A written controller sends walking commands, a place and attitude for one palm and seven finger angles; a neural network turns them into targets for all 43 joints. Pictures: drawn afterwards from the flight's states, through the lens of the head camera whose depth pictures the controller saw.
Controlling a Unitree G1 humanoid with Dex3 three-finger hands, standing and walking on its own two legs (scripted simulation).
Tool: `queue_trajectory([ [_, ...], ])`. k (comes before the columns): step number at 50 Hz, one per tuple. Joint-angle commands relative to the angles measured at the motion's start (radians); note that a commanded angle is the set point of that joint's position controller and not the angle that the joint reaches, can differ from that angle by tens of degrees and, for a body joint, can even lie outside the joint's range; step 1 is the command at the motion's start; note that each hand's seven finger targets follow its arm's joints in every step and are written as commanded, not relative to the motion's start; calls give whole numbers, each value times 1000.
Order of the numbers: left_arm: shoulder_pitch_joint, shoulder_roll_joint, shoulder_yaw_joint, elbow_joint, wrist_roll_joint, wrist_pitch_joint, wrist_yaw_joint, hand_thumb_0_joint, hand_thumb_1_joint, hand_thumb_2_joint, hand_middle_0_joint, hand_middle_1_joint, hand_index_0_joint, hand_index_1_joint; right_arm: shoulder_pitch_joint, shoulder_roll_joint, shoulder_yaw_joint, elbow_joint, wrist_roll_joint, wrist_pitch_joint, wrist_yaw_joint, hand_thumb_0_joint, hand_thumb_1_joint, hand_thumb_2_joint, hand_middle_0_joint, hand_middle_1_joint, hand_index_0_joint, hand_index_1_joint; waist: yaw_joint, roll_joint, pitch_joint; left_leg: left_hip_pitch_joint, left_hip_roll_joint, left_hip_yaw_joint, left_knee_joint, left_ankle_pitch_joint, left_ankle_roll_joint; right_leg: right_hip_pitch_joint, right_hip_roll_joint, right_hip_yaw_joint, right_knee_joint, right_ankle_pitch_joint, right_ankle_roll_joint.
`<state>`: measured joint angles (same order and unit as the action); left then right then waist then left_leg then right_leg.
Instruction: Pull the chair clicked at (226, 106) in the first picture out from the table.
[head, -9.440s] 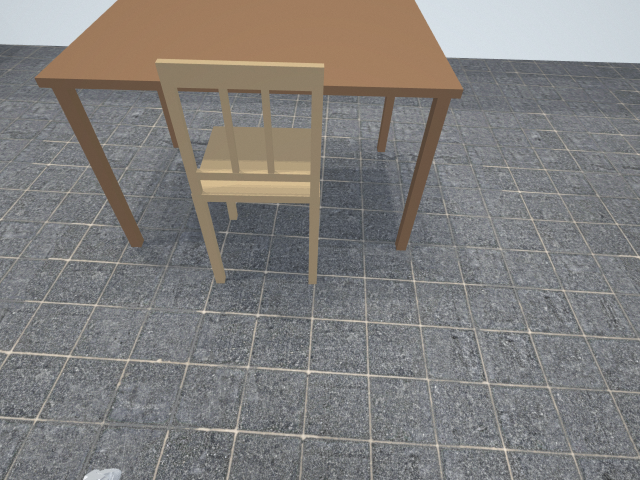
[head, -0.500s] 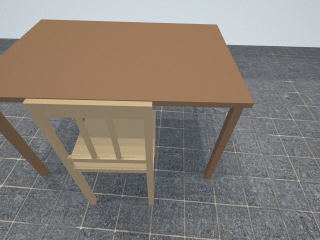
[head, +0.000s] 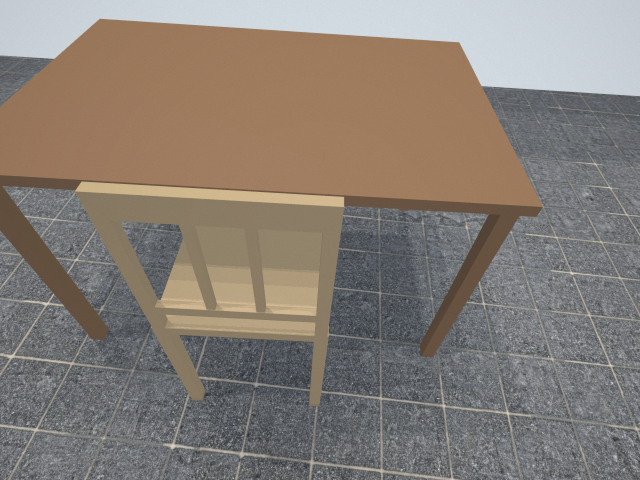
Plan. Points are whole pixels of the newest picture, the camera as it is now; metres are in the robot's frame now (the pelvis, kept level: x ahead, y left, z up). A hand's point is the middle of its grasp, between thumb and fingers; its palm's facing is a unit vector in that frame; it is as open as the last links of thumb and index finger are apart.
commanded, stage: come to a stop and stand still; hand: left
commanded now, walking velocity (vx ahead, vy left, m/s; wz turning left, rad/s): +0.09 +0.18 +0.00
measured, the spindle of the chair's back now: (200, 269) +0.46 +0.26 -0.09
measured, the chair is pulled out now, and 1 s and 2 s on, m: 0.00 0.00 0.00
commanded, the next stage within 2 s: look again from close up in 0.98 s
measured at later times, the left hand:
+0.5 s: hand out of the picture +0.01 +0.18 -0.17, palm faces +0.00 -0.98 -0.18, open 7.3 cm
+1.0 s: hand out of the picture +0.03 +0.19 -0.17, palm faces +0.00 -0.98 -0.19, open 7.4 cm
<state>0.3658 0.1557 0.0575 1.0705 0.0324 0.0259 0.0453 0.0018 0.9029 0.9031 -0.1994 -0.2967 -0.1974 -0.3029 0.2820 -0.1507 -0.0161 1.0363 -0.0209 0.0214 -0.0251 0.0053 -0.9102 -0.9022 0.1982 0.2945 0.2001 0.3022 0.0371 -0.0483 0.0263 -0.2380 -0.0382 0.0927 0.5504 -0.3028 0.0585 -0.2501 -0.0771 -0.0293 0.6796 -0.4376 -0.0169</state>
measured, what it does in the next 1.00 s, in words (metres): steps on the spot: right foot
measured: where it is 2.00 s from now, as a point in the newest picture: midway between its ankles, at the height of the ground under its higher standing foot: outside the picture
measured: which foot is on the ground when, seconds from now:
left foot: down 0.00-1.00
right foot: up 0.00-0.18, down 0.20-1.00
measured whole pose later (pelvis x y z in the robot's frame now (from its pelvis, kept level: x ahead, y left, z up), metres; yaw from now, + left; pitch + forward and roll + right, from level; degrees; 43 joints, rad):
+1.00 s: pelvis +0.03 +0.02 +0.01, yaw -1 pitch -1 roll +0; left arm 0.31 0.14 -0.02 1.09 0.01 -0.01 0.05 0.00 0.91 0.90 -0.20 -0.30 -0.20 -0.30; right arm 0.29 -0.15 0.03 1.12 -0.01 -0.03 -0.03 0.01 -0.92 -0.90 0.20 0.29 0.20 0.30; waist 0.00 0.00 0.02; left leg -0.14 -0.04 0.11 0.45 -0.30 0.07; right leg -0.16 -0.01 -0.07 0.49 -0.31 -0.02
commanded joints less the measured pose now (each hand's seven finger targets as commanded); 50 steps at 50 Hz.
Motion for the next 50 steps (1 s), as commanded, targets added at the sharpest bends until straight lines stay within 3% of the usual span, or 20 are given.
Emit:
queue_trajectory([
  [1,15,41,4,-79,-4,-16,7,0,900,900,-200,-300,-200,-300,93,-129,-17,-50,-8,-6,-2,0,-900,-900,200,300,200,300,-36,203,43,49,283,-312,-257,305,174,-220,2,-34,287,-132,-25],
  [5,30,11,-10,-79,-4,-20,1,0,900,900,-200,-300,-200,-300,66,-124,-12,-54,-12,-16,-5,0,-900,-900,200,300,200,300,-19,105,-1,34,260,-262,-223,385,161,-111,5,-39,114,-57,-12],
  [7,57,5,-20,-61,-6,-27,0,0,900,900,-200,-300,-200,-300,65,-118,-8,-35,-3,-28,-8,0,-900,-900,200,300,200,300,-5,54,-11,14,241,-243,-199,356,123,2,10,-33,-79,75,-1],
  [8,72,20,-21,-52,-7,-34,2,0,900,900,-200,-300,-200,-300,56,-100,-3,-25,4,-34,-9,0,-900,-900,200,300,200,300,10,16,-7,-34,215,-231,-178,301,87,86,0,-7,-208,177,1],
  [9,76,45,-22,-41,-6,-44,4,0,900,900,-200,-300,-200,-300,54,-76,3,-20,12,-40,-7,0,-900,-900,200,300,200,300,5,-37,9,-84,156,-189,-150,182,31,130,-61,97,-297,246,-21],
  [10,61,76,-25,-36,-11,-51,1,0,900,900,-200,-300,-200,-300,59,-62,7,-13,13,-40,-5,0,-900,-900,200,300,200,300,-18,-62,39,-77,93,-125,-150,76,-17,88,-146,174,-333,284,-65],
  [11,22,96,-26,-32,-18,-51,-4,0,900,900,-200,-300,-200,-300,68,-49,9,4,8,-36,-3,0,-900,-900,200,300,200,300,-40,-80,65,-27,73,-113,-170,43,-35,7,-156,178,-331,235,-87],
  [12,1,84,-29,-29,-19,-52,-6,0,900,900,-200,-300,-200,-300,70,-45,10,24,4,-31,-4,0,-900,-900,200,300,200,300,-44,-119,85,28,83,-112,-170,86,-34,-44,-123,149,-338,215,-79],
  [15,13,48,-38,-12,-20,-53,-4,0,900,900,-200,-300,-200,-300,99,-51,17,72,6,-47,-7,0,-900,-900,200,300,200,300,-35,-2,61,79,133,-147,-226,252,-14,7,-52,75,-295,322,-40],
  [19,36,49,-41,12,-23,-52,-2,0,900,900,-200,-300,-200,-300,103,-47,23,97,11,-57,-13,0,-900,-900,200,300,200,300,-24,61,44,72,143,-151,-252,288,-15,77,-44,63,-313,348,-28],
  [20,75,82,-55,47,-6,-74,38,0,900,900,-200,-300,-200,-300,17,-107,23,17,17,-68,-4,0,-900,-900,200,300,200,300,-8,14,81,2,171,-123,-40,490,-30,33,-72,86,-280,641,-12],
  [21,30,100,-51,-1,-20,-74,28,0,900,900,-200,-300,-200,-300,82,-80,22,-1,8,-55,0,0,-900,-900,200,300,200,300,-52,77,11,3,130,-132,-91,109,-34,53,-102,119,-293,328,-52],
  [22,-13,92,-58,-21,-20,-71,17,0,900,900,-200,-300,-200,-300,103,-73,24,3,2,-51,4,0,-900,-900,200,300,200,300,-65,136,12,-24,126,-141,-119,30,-29,17,-75,109,-277,139,-69],
  [23,-15,110,-53,-39,-21,-67,6,0,900,900,-200,-300,-200,-300,105,-83,18,-4,-6,-52,8,0,-900,-900,200,300,200,300,-50,234,-42,-9,130,-152,-132,23,-11,32,-45,86,-243,125,-73],
  [24,0,98,-55,-37,-21,-68,4,0,900,900,-200,-300,-200,-300,96,-77,19,-16,-2,-54,4,0,-900,-900,200,300,200,300,-46,211,-46,-24,136,-171,-134,78,0,44,-32,77,-228,175,-66],
  [27,10,63,-66,-17,-23,-71,6,0,900,900,-200,-300,-200,-300,111,-71,24,-13,8,-63,-4,0,-900,-900,200,300,200,300,-48,65,-21,-3,141,-164,-116,227,4,55,-34,77,-221,307,-60],
  [29,3,57,-68,-17,-23,-67,6,0,900,900,-200,-300,-200,-300,118,-78,24,-5,8,-63,-6,0,-900,-900,200,300,200,300,-48,39,15,5,144,-162,-126,253,3,42,-31,73,-221,319,-55],
  [33,9,60,-67,-17,-23,-56,6,0,900,900,-200,-300,-200,-300,107,-82,25,10,8,-61,-6,0,-900,-900,200,300,200,300,-42,78,67,2,141,-164,-169,206,5,23,-18,72,-235,260,-47],
  [41,20,63,-63,-13,-22,-53,8,0,900,900,-200,-300,-200,-300,88,-88,25,38,10,-63,-9,0,-900,-900,200,300,200,300,-37,29,54,52,140,-151,-179,264,3,44,-27,74,-249,313,-37],
  [50,19,73,-61,-7,-23,-51,8,0,900,900,-200,-300,-200,-300,76,-88,26,66,11,-64,-11,0,-900,-900,200,300,200,300,-34,54,35,88,144,-142,-186,319,0,65,-33,72,-263,360,-33],
])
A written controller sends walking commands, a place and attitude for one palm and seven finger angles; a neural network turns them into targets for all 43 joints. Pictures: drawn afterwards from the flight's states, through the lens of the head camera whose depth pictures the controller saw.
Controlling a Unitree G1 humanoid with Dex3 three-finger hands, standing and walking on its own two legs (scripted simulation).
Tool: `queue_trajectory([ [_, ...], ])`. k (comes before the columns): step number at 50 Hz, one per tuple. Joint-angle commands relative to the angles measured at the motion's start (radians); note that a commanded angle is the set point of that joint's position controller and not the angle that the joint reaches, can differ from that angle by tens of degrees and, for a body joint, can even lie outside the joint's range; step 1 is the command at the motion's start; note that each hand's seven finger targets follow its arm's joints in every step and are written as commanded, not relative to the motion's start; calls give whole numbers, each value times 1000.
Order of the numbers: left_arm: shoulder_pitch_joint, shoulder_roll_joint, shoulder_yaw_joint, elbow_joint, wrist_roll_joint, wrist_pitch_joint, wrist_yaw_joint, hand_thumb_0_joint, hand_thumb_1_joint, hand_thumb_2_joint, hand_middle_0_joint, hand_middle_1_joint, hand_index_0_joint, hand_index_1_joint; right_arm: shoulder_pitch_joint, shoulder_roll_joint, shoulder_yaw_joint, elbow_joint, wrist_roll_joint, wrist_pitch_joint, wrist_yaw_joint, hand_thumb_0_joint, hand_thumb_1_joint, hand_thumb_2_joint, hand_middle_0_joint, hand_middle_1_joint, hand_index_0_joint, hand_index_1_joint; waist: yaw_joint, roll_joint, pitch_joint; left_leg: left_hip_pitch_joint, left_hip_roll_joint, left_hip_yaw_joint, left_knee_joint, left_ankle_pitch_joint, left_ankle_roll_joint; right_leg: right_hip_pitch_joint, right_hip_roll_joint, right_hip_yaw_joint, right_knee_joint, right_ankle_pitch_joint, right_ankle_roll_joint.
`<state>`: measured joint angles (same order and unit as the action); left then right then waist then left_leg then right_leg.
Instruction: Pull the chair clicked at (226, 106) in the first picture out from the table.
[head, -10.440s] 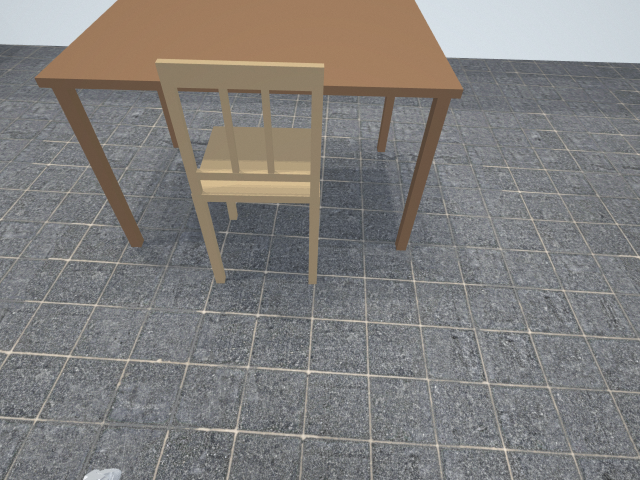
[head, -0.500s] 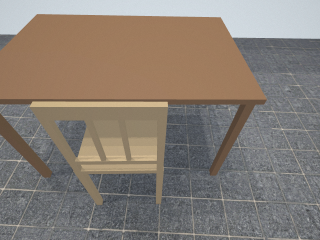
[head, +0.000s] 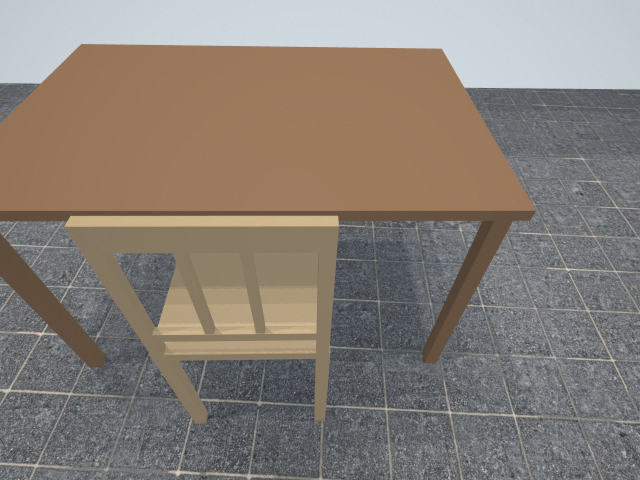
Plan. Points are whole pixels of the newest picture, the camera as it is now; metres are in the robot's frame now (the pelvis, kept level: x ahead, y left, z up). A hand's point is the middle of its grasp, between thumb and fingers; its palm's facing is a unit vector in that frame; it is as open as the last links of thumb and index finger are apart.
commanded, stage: look again from close up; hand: left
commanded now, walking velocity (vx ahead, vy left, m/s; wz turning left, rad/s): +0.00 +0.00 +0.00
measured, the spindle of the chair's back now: (196, 294) +0.43 +0.25 -0.10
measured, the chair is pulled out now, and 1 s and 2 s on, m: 0.00 0.00 0.00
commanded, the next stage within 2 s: none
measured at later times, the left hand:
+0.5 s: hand out of the picture -0.02 +0.15 -0.18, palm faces +0.02 -0.99 -0.16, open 7.4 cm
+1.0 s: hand out of the picture -0.03 +0.14 -0.18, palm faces +0.02 -0.99 -0.15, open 7.4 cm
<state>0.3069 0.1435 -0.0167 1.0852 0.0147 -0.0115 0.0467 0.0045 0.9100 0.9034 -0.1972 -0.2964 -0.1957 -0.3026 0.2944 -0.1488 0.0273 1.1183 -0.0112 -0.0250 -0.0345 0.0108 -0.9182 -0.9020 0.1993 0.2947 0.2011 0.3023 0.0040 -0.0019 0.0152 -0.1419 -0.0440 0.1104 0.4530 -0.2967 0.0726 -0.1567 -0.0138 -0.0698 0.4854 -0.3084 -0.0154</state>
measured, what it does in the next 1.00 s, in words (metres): stands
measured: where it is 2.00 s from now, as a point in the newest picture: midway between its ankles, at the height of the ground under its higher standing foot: outside the picture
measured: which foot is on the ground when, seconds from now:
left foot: down 0.00-1.00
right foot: down 0.00-1.00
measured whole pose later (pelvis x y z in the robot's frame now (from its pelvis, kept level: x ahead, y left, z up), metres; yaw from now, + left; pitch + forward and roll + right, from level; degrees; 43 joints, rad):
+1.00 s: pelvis -0.01 -0.01 +0.00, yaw +0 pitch -1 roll +0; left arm 0.34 0.13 -0.02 1.11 0.01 -0.02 0.04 0.00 0.90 0.90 -0.20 -0.30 -0.20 -0.30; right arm 0.30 -0.11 0.03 1.17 0.00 -0.03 -0.04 0.01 -0.91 -0.90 0.20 0.29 0.20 0.30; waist 0.01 -0.02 0.02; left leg -0.13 -0.03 0.11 0.41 -0.26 0.06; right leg -0.14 0.01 -0.07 0.43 -0.26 -0.03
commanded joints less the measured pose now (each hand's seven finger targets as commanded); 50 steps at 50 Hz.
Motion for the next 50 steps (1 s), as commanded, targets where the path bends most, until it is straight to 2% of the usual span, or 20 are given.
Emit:
queue_trajectory([
  [1,79,85,13,-21,-5,-14,7,0,900,900,-200,-300,-200,-300,65,-88,-17,-16,2,-19,-2,0,-900,-900,200,300,200,300,0,12,47,-11,150,-159,-93,307,-15,-26,-99,112,-74,230,-33],
  [3,75,86,11,-18,-5,-12,5,0,900,900,-200,-300,-200,-300,60,-86,-17,-12,3,-16,-1,0,-900,-900,200,300,200,300,2,0,77,-24,150,-160,-102,281,-14,-37,-94,109,-84,213,-32],
  [7,85,83,10,-13,-4,-14,6,0,900,900,-200,-300,-200,-300,61,-84,-18,-3,3,-17,-1,0,-900,-900,200,300,200,300,0,7,48,0,151,-156,-103,278,-15,-30,-100,115,-91,221,-31],
  [10,88,80,8,-8,-4,-14,6,0,900,900,-200,-300,-200,-300,60,-81,-18,4,4,-17,-1,0,-900,-900,200,300,200,300,1,7,62,-1,151,-153,-106,279,-16,-37,-99,117,-98,223,-30],
  [12,92,79,9,-7,-4,-16,6,0,900,900,-200,-300,-200,-300,65,-78,-17,7,4,-18,-2,0,-900,-900,200,300,200,300,0,3,49,6,152,-154,-107,291,-15,-28,-99,117,-97,232,-30],
  [14,94,76,7,-3,-5,-14,6,0,900,900,-200,-300,-200,-300,62,-79,-16,11,4,-17,-2,0,-900,-900,200,300,200,300,2,7,68,-5,153,-152,-111,271,-15,-36,-98,116,-105,214,-29],
  [24,109,69,5,4,-5,-17,6,0,900,900,-200,-300,-200,-300,70,-69,-17,20,6,-19,-3,0,-900,-900,200,300,200,300,2,4,61,5,154,-149,-112,280,-16,-32,-99,120,-113,237,-29],
  [29,114,65,4,5,-5,-16,6,0,900,900,-200,-300,-200,-300,74,-65,-16,24,6,-17,-2,0,-900,-900,200,300,200,300,2,5,83,-8,153,-148,-123,232,-17,-46,-98,123,-124,203,-29],
  [32,117,65,5,5,-4,-18,6,0,900,900,-200,-300,-200,-300,81,-60,-16,29,6,-18,-3,0,-900,-900,200,300,200,300,1,-1,62,4,155,-148,-120,258,-16,-35,-100,123,-122,224,-29],
  [40,120,63,4,6,-4,-16,6,0,900,900,-200,-300,-200,-300,83,-55,-16,29,7,-17,-2,0,-900,-900,200,300,200,300,3,2,90,-19,152,-151,-131,210,-18,-49,-97,125,-134,185,-28],
  [46,126,59,3,4,-5,-19,5,0,900,900,-200,-300,-200,-300,88,-52,-17,31,7,-18,-2,0,-900,-900,200,300,200,300,1,-2,68,-6,152,-150,-124,228,-17,-42,-101,126,-135,212,-30],
  [50,126,58,3,5,-4,-18,6,0,900,900,-200,-300,-200,-300,90,-51,-16,34,7,-17,-2,0,-900,-900,200,300,200,300,1,0,77,-11,153,-150,-130,218,-18,-49,-98,126,-135,198,-30],
])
